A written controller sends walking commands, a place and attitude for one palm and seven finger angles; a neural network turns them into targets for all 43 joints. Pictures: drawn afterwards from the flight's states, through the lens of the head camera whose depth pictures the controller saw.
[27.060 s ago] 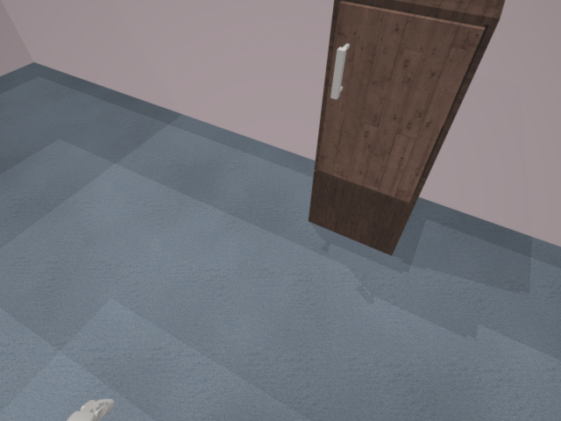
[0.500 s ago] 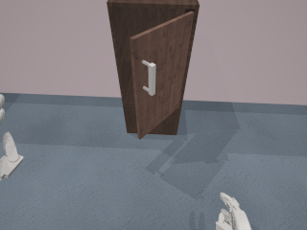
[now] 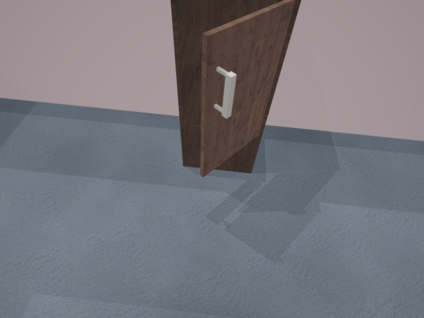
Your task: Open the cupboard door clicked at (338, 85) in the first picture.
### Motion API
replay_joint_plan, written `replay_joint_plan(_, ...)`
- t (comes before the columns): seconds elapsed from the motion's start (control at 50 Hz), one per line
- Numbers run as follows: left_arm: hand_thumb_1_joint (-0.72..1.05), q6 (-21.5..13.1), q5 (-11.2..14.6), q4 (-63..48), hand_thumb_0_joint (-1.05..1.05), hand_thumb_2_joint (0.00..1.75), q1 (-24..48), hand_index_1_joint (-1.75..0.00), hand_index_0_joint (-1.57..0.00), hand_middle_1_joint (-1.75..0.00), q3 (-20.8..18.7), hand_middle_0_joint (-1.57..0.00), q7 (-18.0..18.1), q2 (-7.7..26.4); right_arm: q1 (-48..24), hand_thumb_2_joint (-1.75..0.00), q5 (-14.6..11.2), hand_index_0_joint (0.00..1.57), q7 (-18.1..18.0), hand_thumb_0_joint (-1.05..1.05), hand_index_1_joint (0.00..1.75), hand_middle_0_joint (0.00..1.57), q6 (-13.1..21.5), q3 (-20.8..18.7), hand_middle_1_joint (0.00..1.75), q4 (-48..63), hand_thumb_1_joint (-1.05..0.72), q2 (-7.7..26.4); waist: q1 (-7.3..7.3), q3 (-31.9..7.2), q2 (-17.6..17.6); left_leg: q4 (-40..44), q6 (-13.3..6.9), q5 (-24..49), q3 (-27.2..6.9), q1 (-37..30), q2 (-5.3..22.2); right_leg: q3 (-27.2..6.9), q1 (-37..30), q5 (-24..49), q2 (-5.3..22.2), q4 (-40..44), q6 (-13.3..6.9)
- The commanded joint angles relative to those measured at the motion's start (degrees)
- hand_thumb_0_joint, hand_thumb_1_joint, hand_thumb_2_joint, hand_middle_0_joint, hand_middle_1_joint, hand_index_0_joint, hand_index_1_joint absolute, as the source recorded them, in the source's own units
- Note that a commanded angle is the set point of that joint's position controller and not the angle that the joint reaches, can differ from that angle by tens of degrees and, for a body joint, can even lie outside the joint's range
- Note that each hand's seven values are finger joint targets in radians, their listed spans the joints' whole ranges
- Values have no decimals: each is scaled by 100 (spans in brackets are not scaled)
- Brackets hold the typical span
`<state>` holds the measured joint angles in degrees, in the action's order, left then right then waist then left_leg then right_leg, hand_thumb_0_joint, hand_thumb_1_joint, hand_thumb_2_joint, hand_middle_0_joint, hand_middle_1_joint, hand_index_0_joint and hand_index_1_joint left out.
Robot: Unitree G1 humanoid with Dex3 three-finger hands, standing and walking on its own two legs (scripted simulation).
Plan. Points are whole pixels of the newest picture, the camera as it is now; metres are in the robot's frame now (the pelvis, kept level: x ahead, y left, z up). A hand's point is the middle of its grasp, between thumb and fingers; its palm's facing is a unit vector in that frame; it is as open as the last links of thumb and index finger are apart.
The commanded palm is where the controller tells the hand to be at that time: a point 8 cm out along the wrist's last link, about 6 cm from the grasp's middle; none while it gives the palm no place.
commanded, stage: let the arm hang, fingers relaxed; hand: left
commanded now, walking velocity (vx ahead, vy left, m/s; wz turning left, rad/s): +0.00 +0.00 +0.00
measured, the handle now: (223, 93) +0.69 +0.01 +0.01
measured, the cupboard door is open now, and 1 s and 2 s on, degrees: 50 50 50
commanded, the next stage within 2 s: look to check the result in 0.66 s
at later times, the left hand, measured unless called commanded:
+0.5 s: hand out of the picture +0.03 +0.19 -0.16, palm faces +0.00 -0.97 -0.24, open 7.3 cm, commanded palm none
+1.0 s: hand out of the picture +0.05 +0.19 -0.16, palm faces +0.01 -0.96 -0.27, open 7.3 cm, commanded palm none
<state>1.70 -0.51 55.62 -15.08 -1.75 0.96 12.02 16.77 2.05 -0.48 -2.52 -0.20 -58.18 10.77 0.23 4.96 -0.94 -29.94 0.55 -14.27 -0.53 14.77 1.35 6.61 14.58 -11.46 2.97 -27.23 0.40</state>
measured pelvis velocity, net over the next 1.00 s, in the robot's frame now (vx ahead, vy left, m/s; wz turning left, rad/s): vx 0.01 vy -0.01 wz -0.02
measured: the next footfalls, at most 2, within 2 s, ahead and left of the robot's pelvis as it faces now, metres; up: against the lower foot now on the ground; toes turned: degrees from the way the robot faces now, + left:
none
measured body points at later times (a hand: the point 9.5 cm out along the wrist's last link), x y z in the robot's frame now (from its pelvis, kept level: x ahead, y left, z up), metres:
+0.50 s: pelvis +0.00 +0.00 +0.01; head +0.01 -0.02 +0.45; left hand +0.03 +0.24 -0.14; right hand +0.01 -0.23 -0.16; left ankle +0.02 +0.12 -0.74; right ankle +0.03 -0.13 -0.74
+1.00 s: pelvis +0.01 -0.01 +0.01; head +0.04 -0.03 +0.46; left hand +0.05 +0.24 -0.14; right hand +0.01 -0.25 -0.16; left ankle +0.02 +0.12 -0.74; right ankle +0.03 -0.13 -0.74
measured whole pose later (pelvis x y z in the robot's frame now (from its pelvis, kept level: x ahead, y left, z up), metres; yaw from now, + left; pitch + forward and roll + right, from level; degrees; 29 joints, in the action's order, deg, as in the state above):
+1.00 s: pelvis +0.01 -0.01 +0.01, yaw -1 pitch -2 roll +0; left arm -0.4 -0.3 65.7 -10.2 -1.9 1.2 11.9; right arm 13.0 1.6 -0.9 -0.7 -0.6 -64.8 11.0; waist -0.1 4.6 1.7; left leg -21.9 1.5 -11.2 0.7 9.2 1.8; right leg 5.6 11.1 -9.9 2.2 -22.6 -0.4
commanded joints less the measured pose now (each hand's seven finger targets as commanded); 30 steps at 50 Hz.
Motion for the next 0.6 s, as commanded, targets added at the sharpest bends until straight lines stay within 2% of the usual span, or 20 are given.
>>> replay_joint_plan(0.0, 90, -169, -18, 54, 0, 90, -4, -30, -20, -30, -100, -20, -1, 636, 31, -90, -45, 20, -65, 0, 30, 20, 188, -166, 30, 194, -90, 680, -50, -284, 441, 1108, -220, -509, -426, 356, 378, -513, -424, -611, 317, 703, -256)
replay_joint_plan(0.02, 90, -174, -21, 139, 0, 90, -4, -30, -20, -30, -102, -20, 1, 657, 69, -90, -55, 20, -66, 0, 30, 20, 194, -189, 30, 148, -90, 713, -42, -220, 455, 1152, -224, -496, -426, 339, 390, -500, -394, -610, 309, 705, -260)
replay_joint_plan(0.08, 90, -193, -17, 367, 0, 90, -9, -30, -20, -30, -90, -20, 3, 678, 152, -90, -64, 20, -75, 0, 30, 20, 226, -184, 30, -10, -90, 715, -42, -271, 163, 1205, -235, -337, -410, 215, 417, -487, -438, -479, 335, 711, -244)
replay_joint_plan(0.16, 90, -206, -20, 579, 0, 90, -36, -30, -20, -30, -85, -20, 15, 699, 157, -90, -67, 20, -76, 0, 30, 20, 239, -182, 30, -170, -90, 695, -32, -200, 117, 1239, -238, -318, -346, 135, 400, -522, -349, -533, 362, 765, -245)
replay_joint_plan(0.2, 90, -218, -21, 643, 0, 90, -24, -30, -20, -30, -85, -20, 25, 701, 170, -90, -72, 20, -80, 0, 30, 20, 244, -190, 30, -221, -90, 670, -43, -227, -67, 1189, -242, -132, -305, 9, 393, -535, -310, -468, 378, 782, -239)
replay_joint_plan(0.24, 90, -221, -24, 692, 0, 90, 3, -30, -20, -30, -83, -20, 33, 706, 177, -90, -70, 20, -74, 0, 30, 20, 241, -176, 30, -291, -90, 628, -55, -173, -102, 1164, -230, -47, -251, -20, 375, -553, -242, -526, 397, 810, -240)
replay_joint_plan(0.3, 90, -215, -24, 735, 0, 90, 17, -30, -20, -30, -69, -20, 44, 655, 105, -90, -66, 20, -79, 0, 30, 20, 245, -158, 30, -358, -90, 603, -48, -96, 79, 1212, -217, 18, -259, -51, 393, -573, -185, -441, 383, 784, -219)
replay_joint_plan(0.38, 90, -224, -27, 765, 0, 90, 59, -30, -20, -30, -82, -20, 51, 692, 61, -90, -65, 20, -72, 0, 30, 20, 240, -154, 30, -420, -90, 558, -46, -41, 29, 1176, -190, 68, -174, -87, 356, -632, -158, -537, 414, 882, -221)
replay_joint_plan(0.5, 90, -241, -23, 763, 0, 90, 149, -30, -20, -30, -103, -20, 52, 700, 8, -90, -56, 20, -76, 0, 30, 20, 251, -142, 30, -462, -90, 548, -49, -109, 165, 1158, -156, 173, -141, -101, 338, -687, -258, -516, 427, 936, -243)
replay_joint_plan(0.52, 90, -260, -28, 743, 0, 90, 148, -30, -20, -30, -125, -20, 55, 756, 13, -90, -69, 20, -77, 0, 30, 20, 256, -161, 30, -441, -90, 611, -40, -183, 83, 1123, -158, 278, -137, -155, 355, -670, -309, -442, 430, 944, -247)
replay_joint_plan(0.58, 90, -259, -17, 752, 0, 90, 219, -30, -20, -30, -129, -20, 49, 711, -21, -90, -58, 20, -87, 0, 30, 20, 274, -148, 30, -479, -90, 598, -39, -202, 272, 1178, -140, 362, -167, -121, 382, -666, -406, -303, 427, 909, -248)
